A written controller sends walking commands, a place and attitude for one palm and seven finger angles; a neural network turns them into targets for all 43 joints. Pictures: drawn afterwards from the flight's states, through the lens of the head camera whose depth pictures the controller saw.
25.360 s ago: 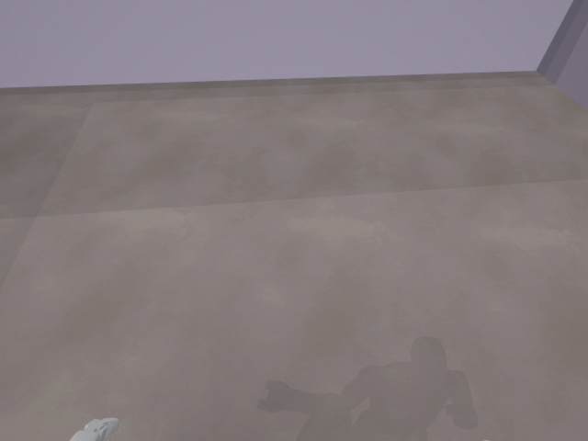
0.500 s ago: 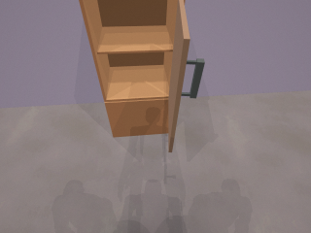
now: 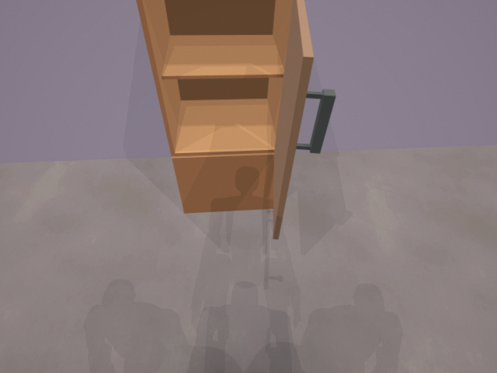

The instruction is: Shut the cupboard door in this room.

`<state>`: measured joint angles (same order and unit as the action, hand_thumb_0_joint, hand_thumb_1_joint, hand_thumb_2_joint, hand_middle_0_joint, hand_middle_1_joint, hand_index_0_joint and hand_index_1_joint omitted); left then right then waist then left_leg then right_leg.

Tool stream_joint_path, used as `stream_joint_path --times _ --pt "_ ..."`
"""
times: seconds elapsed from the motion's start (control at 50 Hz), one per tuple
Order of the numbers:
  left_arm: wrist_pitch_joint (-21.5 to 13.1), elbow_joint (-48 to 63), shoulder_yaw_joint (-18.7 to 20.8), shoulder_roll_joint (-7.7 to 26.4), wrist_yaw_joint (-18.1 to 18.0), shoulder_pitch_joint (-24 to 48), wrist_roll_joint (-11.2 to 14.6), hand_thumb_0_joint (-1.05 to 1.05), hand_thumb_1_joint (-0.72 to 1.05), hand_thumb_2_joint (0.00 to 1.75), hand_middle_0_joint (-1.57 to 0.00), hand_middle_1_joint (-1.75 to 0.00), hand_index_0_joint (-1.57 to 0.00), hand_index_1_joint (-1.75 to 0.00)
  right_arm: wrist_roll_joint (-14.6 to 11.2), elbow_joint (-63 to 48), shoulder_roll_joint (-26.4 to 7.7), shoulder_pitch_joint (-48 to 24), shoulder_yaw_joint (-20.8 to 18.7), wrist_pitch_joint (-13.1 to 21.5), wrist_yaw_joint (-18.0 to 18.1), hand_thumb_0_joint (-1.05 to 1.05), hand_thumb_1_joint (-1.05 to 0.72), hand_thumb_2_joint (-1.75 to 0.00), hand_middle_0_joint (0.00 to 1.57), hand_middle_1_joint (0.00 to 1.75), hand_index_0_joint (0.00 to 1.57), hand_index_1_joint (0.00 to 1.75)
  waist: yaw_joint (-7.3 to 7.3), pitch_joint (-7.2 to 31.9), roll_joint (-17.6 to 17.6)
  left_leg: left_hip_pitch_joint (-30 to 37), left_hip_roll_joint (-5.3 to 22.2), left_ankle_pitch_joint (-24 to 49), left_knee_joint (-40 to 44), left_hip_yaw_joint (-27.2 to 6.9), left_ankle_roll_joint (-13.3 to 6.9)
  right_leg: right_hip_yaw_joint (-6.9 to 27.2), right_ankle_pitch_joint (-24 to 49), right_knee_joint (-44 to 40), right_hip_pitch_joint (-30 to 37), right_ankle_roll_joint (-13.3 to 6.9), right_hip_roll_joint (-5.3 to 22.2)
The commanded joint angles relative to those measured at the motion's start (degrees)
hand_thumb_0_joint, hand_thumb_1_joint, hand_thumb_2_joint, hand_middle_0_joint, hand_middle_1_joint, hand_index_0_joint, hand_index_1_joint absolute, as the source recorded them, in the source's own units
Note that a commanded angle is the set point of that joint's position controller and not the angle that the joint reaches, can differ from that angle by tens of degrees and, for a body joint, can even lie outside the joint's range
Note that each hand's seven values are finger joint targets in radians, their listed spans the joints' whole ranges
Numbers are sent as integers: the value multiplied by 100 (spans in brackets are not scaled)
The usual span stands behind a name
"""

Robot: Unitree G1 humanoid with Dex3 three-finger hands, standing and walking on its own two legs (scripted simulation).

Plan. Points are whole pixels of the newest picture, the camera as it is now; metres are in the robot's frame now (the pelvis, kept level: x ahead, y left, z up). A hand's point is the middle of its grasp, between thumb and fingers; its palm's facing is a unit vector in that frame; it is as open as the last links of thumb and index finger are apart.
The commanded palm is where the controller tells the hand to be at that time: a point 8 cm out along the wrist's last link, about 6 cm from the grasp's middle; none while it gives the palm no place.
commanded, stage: stand and wait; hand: left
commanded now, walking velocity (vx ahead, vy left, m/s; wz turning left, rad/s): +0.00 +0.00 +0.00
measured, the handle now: (311, 123) +0.61 -0.10 +0.07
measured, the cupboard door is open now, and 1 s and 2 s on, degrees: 81 81 81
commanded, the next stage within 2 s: turn or walk to find it in 0.02 s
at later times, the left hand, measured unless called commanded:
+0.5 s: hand out of the picture -0.01 +0.19 -0.21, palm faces +0.20 -0.96 -0.19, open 7.3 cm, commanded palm none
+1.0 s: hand out of the picture +0.02 +0.15 -0.15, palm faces +0.38 -0.87 -0.31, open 7.3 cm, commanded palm none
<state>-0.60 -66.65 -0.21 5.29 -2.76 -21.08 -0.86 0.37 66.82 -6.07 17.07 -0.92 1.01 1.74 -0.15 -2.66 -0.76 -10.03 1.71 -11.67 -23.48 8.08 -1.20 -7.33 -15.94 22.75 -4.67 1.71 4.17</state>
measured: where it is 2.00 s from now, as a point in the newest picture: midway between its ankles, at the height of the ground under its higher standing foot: outside the picture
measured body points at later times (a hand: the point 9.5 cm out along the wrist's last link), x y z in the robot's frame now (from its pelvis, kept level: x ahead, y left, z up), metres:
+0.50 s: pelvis -0.01 +0.01 -0.03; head +0.03 +0.04 +0.42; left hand -0.02 +0.24 -0.19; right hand +0.04 -0.23 -0.17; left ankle +0.01 +0.10 -0.74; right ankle -0.04 -0.13 -0.74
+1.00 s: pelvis +0.00 -0.07 -0.01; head +0.05 -0.10 +0.43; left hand +0.00 +0.20 -0.13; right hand +0.14 -0.29 -0.18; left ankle -0.01 +0.08 -0.71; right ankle +0.02 -0.17 -0.74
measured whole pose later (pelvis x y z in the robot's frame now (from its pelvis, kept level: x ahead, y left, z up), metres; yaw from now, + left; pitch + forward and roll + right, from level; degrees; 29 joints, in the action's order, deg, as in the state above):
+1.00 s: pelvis +0.00 -0.07 -0.01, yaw +23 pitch +0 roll +2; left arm 1.1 -52.1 2.3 10.5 -1.2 -8.8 -1.3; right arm 1.5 55.4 -13.7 11.9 -5.6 -3.6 -0.4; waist 1.6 -3.5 3.8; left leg -26.9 -3.3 -22.4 -45.4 -5.7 1.9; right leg -3.3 -20.0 34.5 -15.2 -1.1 1.8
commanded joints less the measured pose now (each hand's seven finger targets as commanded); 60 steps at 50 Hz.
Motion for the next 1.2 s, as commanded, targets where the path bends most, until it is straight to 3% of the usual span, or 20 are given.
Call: stream_joint_path --times 0.0,0.22,0.34,0.4,0.42,0.44,0.46,0.48,0.5,0.54,0.6,0.76,0.84,0.88,0.9,0.92,0.94,1.02,1.06,1.18 --pt "-73 79 37 436 -20 -516 24 0 90 90 -20 -30 -20 -30 -24 -84 -416 448 -39 48 33 0 -90 -90 20 30 20 30 34 -401 -11 82 546 517 509 -717 -53 417 593 -486 -621 -162 400" --pt "93 492 304 757 -26 -124 1 0 90 90 -20 -30 -20 -30 16 -502 -691 101 -234 -136 -28 0 -90 -90 20 30 20 30 -50 -278 127 -1084 531 213 -90 -1195 -154 76 -101 257 -550 -221 523" --pt "104 860 490 1218 -20 262 -54 0 90 90 -20 -30 -20 -30 43 -864 -576 -102 -335 -215 -93 0 -90 -90 20 30 20 30 -55 -14 -948 -1471 157 -271 -1887 -433 105 516 523 -111 -562 -830 1753" --pt "86 1043 527 1368 -12 685 -98 0 90 90 -20 -30 -20 -30 51 -1007 -629 -154 -363 -245 -145 0 -90 -90 20 30 20 30 66 -116 -751 -1291 286 -1029 -2013 -367 217 170 1552 317 -790 -899 1936" --pt "109 1090 536 1368 9 732 -88 0 90 90 -20 -30 -20 -30 46 -1045 -719 -52 -372 -225 -156 0 -90 -90 20 30 20 30 127 -26 -302 -973 362 -209 -1558 -516 163 -78 1354 767 -960 -682 1701" --pt "144 1156 543 1287 42 755 -46 0 90 90 -20 -30 -20 -30 62 -1035 -887 121 -394 -177 -160 0 -90 -90 20 30 20 30 226 -46 611 -705 701 1117 -766 -1280 -59 -475 731 1582 -1354 -294 1122" --pt "168 1279 491 963 60 685 29 0 90 90 -20 -30 -20 -30 105 -1031 -1343 362 -458 -124 -124 0 -90 -90 20 30 20 30 296 27 1924 -335 1553 2412 164 -2908 -600 -602 -1078 2801 -1967 139 257" --pt "208 1403 440 948 31 956 -1 0 90 90 -20 -30 -20 -30 109 -912 -1515 595 -508 -124 -54 0 -90 -90 20 30 20 30 429 171 1893 -184 1891 2106 680 -3507 -968 73 -2262 3948 -2251 87 -24" --pt "255 1374 452 978 28 1101 -23 0 90 90 -20 -30 -20 -30 100 -875 -1549 547 -526 -117 -6 0 -90 -90 20 30 20 30 383 147 1662 -147 1795 1541 742 -3494 -941 541 -1980 4378 -2597 16 104" --pt "223 1369 480 1039 89 1187 -42 0 90 90 -20 -30 -20 -30 101 -1072 -1455 118 -479 -101 2 0 -90 -90 20 30 20 30 232 225 1033 -203 1594 695 715 -3226 -905 747 -1316 4615 -2804 44 165" --pt "191 1340 480 1055 145 1040 -39 0 90 90 -20 -30 -20 -30 93 -1237 -1395 -173 -449 -51 4 0 -90 -90 20 30 20 30 100 657 498 174 1175 915 598 -2578 -790 766 -725 4468 -2734 136 75" --pt "222 1687 428 1083 139 1448 6 0 90 90 -20 -30 -20 -30 115 -1360 -1555 -128 -532 -145 -73 0 -90 -90 20 30 20 30 268 655 914 268 1099 1306 483 -2744 -935 739 -1096 3014 -2344 240 -120" --pt "189 1665 428 1121 139 1044 47 0 90 90 -20 -30 -20 -30 134 -1521 -1644 -452 -582 -222 -123 0 -90 -90 20 30 20 30 108 660 1167 -331 859 1194 302 -2782 -772 582 -870 1628 -1334 158 -328" --pt "137 1520 474 1244 126 508 53 0 90 90 -20 -30 -20 -30 89 -1601 -1575 -645 -591 -257 -147 0 -90 -90 20 30 20 30 -165 730 869 -1171 524 404 -69 -2561 -434 466 123 303 -163 125 -292" --pt "81 1516 539 1598 98 320 -19 0 90 90 -20 -30 -20 -30 34 -1654 -1279 -590 -567 -279 -171 0 -90 -90 20 30 20 30 -243 743 -131 -2022 15 -525 -944 -2096 -70 1202 -102 -504 516 -96 500" --pt "35 1659 640 2202 63 413 -111 0 90 90 -20 -30 -20 -30 30 -1827 -944 -627 -505 -280 -181 0 -90 -90 20 30 20 30 -287 427 -1849 -2915 -702 -1819 -2432 -1178 368 3085 -258 -1041 329 -687 2086" --pt "63 1782 581 2145 51 694 -26 0 90 90 -20 -30 -20 -30 86 -1829 -1306 -847 -574 -303 -177 0 -90 -90 20 30 20 30 -249 161 -1334 -2568 -404 -2027 -3399 -1378 312 2991 74 -1057 -736 -996 2430" --pt "-21 1902 437 1435 80 1403 15 0 90 90 -20 -30 -20 -30 109 -1376 -1182 -320 -575 -438 -257 0 -90 -90 20 30 20 30 290 -279 -775 -2344 -175 -798 -4652 -1270 398 1258 889 -742 -1229 -605 1279" --pt "-74 1789 404 1345 99 1026 16 0 90 90 -20 -30 -20 -30 92 -1282 -1129 -261 -534 -444 -253 0 -90 -90 20 30 20 30 190 -84 -886 -2325 -180 -509 -4702 -1172 494 900 1575 -587 -755 -562 1086" --pt "-129 1290 357 1371 77 -31 -33 0 90 90 -20 -30 -20 -30 60 -1267 -1046 -841 -366 -422 -177 0 -90 -90 20 30 20 30 -203 277 -760 -2121 -13 -932 -3561 -1066 582 1015 3307 -234 273 -795 1290"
